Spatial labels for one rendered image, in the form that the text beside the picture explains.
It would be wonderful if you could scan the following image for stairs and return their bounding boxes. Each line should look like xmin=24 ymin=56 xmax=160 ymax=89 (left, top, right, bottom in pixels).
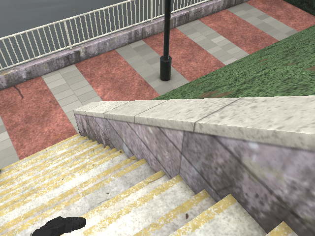
xmin=0 ymin=133 xmax=298 ymax=236

